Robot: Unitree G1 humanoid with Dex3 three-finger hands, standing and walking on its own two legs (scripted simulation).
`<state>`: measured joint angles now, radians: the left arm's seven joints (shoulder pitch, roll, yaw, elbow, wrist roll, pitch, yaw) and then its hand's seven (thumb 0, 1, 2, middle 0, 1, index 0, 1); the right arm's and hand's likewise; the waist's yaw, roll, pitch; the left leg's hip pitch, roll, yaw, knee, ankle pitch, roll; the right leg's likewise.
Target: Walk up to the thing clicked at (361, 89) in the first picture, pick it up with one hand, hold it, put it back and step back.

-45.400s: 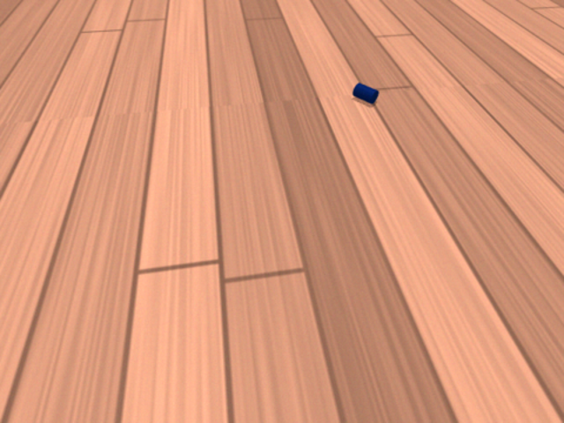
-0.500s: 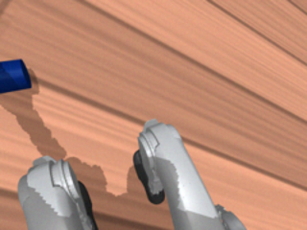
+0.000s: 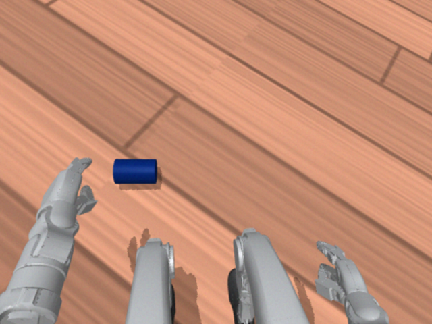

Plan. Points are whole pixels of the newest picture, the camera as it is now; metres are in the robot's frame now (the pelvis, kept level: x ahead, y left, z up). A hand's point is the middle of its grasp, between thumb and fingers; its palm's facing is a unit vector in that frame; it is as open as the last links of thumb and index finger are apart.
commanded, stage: home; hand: left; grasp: from above
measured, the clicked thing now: (136, 171) +0.58 +0.20 -0.49
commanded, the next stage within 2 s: none
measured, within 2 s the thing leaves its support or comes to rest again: neither
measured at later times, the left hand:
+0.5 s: hand (68, 243) +0.26 +0.19 +0.08, palm faces +0.10 -0.97 -0.21, open 7.4 cm
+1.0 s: hand (45, 273) +0.22 +0.18 +0.13, palm faces +0.11 -0.98 -0.19, open 7.4 cm
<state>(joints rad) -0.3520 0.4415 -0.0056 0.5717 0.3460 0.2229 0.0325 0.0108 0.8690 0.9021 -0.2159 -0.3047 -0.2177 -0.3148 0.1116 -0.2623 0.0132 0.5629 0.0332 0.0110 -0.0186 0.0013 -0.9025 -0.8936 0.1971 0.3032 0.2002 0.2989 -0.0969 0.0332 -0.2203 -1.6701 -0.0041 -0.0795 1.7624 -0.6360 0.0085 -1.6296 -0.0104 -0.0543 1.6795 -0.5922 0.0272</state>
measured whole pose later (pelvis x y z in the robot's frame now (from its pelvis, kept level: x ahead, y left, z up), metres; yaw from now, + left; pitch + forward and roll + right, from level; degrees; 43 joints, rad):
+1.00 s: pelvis +0.08 -0.01 +0.18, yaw +4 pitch +11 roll -3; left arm 0.50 0.23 0.03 -0.12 -0.05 0.45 0.02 0.01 0.91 0.90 -0.20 -0.29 -0.21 -0.30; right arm 0.27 -0.21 0.04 0.52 0.01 -0.23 -0.18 0.01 -0.90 -0.89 0.20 0.30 0.20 0.30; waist -0.03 0.03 -0.17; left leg -0.69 0.01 -0.07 1.00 -0.50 0.00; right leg -0.65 0.00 -0.06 0.92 -0.46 0.01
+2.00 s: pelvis +0.08 -0.01 +0.18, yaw +3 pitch +11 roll -3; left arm 0.50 0.23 0.03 -0.13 -0.06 0.45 0.02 0.01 0.91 0.90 -0.20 -0.29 -0.21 -0.30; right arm 0.29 -0.22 0.03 0.53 0.01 -0.23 -0.18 0.01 -0.90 -0.89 0.20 0.30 0.20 0.30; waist -0.04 0.04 -0.17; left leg -0.69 0.02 -0.07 1.01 -0.51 0.00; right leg -0.65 0.00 -0.05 0.94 -0.47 0.01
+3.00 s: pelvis +0.07 -0.01 +0.20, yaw +3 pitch +3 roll +0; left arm 0.23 0.28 0.02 0.50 0.04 0.11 0.03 0.01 0.91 0.90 -0.21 -0.30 -0.21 -0.30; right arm 0.18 -0.27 -0.01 0.78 -0.07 -0.06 -0.03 0.01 -0.90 -0.89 0.20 0.30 0.20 0.30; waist 0.02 -0.02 0.00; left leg -0.46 -0.02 -0.02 0.83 -0.43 0.01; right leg -0.46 -0.03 -0.01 0.83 -0.42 0.02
